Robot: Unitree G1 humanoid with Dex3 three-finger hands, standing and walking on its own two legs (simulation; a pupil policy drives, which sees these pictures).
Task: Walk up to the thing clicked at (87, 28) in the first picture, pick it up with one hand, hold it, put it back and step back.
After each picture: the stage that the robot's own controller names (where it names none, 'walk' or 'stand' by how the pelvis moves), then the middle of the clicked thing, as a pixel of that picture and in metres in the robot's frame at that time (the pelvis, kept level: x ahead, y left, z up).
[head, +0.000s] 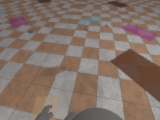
stand; (86, 29) +2.31 +0.26 -0.72
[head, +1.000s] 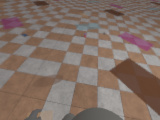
walk; (85, 35) +2.16 +0.23 -0.72
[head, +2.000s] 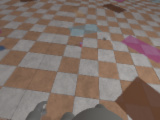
walk; (80, 44) +1.49 +0.22 -0.72
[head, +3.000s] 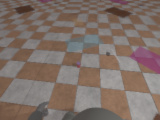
walk; (78, 64) +0.93 +0.23 -0.70
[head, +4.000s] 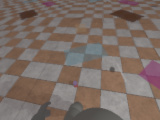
walk; (75, 84) +0.54 +0.27 -0.71
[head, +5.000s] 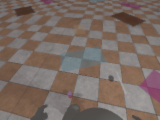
stand; (70, 94) +0.37 +0.26 -0.69
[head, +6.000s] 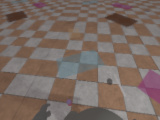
walk; (69, 102) +0.28 +0.26 -0.71
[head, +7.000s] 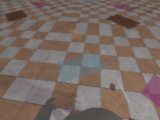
stand; (71, 109) +0.20 +0.20 -0.72
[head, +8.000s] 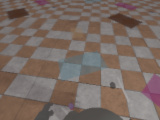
stand; (71, 106) +0.23 +0.21 -0.72
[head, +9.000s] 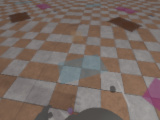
stand; (70, 111) +0.20 +0.21 -0.73
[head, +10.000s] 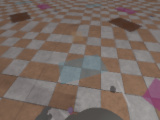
stand; (70, 110) +0.21 +0.21 -0.73
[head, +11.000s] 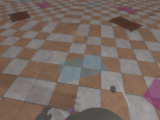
stand; (70, 110) +0.20 +0.21 -0.73
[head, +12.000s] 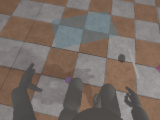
go down; (68, 80) +0.28 +0.21 -0.45
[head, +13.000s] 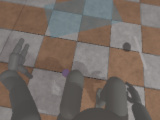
go down; (66, 73) +0.31 +0.23 -0.32
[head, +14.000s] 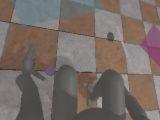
close in; (50, 71) +0.29 +0.25 -0.24
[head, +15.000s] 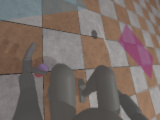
close; (41, 70) +0.31 +0.24 -0.22
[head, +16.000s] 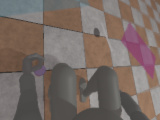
lift; (39, 70) +0.29 +0.25 -0.23
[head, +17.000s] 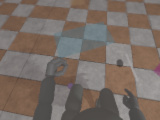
close; (71, 86) +0.28 +0.21 -0.50
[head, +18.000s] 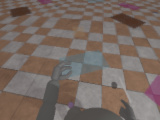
go down; (71, 105) +0.24 +0.20 -0.67
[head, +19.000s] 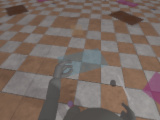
close; (70, 104) +0.24 +0.21 -0.68
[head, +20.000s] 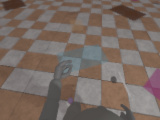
stand; (70, 101) +0.25 +0.20 -0.65
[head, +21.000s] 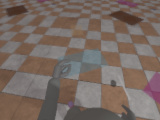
stand; (70, 104) +0.24 +0.21 -0.68
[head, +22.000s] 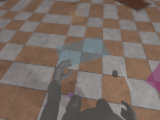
stand; (70, 95) +0.26 +0.21 -0.61
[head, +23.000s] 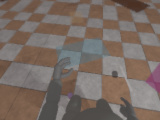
stand; (70, 96) +0.26 +0.20 -0.60
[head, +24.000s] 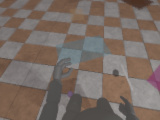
stand; (70, 94) +0.26 +0.21 -0.59
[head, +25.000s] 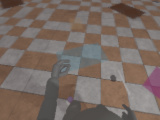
hold; (70, 99) +0.25 +0.20 -0.65
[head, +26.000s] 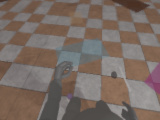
stand; (70, 96) +0.25 +0.21 -0.62
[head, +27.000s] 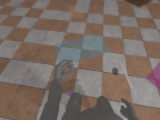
close; (70, 93) +0.26 +0.20 -0.59
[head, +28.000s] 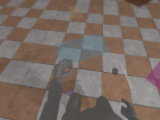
close; (70, 93) +0.26 +0.21 -0.59
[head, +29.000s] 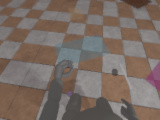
close; (70, 94) +0.26 +0.20 -0.59
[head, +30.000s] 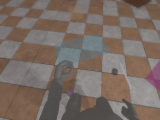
close; (70, 93) +0.26 +0.20 -0.60
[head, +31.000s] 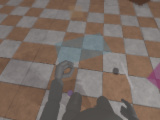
close; (70, 93) +0.26 +0.20 -0.59
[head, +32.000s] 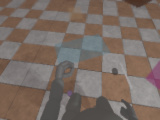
close; (70, 93) +0.26 +0.21 -0.59
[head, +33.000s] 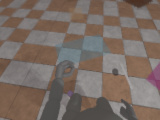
close; (70, 94) +0.26 +0.21 -0.59
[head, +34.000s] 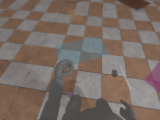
close; (70, 95) +0.26 +0.21 -0.61
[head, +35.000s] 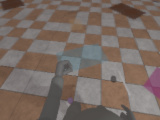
hold; (70, 101) +0.24 +0.21 -0.65
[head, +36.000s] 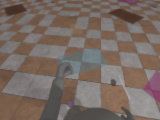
hold; (70, 104) +0.23 +0.21 -0.68
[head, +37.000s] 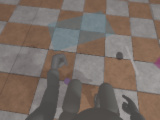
crouch; (68, 81) +0.29 +0.21 -0.44
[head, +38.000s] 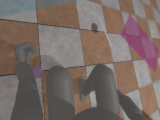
lower; (36, 72) +0.30 +0.25 -0.23
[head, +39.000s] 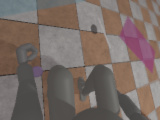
lower; (36, 72) +0.29 +0.25 -0.23
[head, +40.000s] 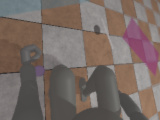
lower; (39, 71) +0.29 +0.25 -0.24
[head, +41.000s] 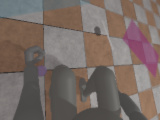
loosen; (40, 71) +0.29 +0.25 -0.24
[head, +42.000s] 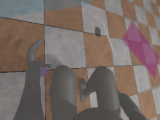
withdraw; (41, 71) +0.29 +0.25 -0.25
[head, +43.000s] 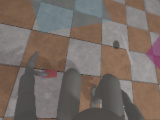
walk; (49, 73) +0.27 +0.31 -0.32
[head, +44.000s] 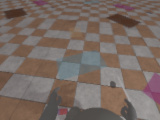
stand; (62, 111) +0.19 +0.28 -0.67
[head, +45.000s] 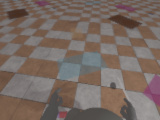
stand; (62, 114) +0.16 +0.28 -0.69
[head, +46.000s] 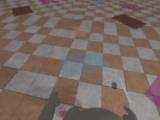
stand; (63, 113) +0.14 +0.27 -0.71
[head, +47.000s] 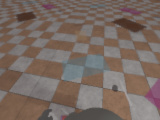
walk; (65, 118) +0.12 +0.27 -0.75
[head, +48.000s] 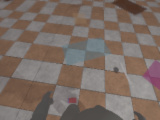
walk; (72, 100) +0.21 +0.17 -0.72
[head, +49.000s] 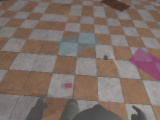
walk; (68, 85) +0.41 +0.27 -0.72
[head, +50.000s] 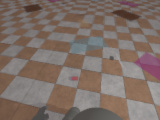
stand; (74, 78) +0.65 +0.28 -0.73
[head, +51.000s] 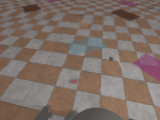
stand; (74, 81) +0.60 +0.26 -0.75
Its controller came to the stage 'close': yes
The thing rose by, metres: 0.01
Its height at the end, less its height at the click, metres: -0.02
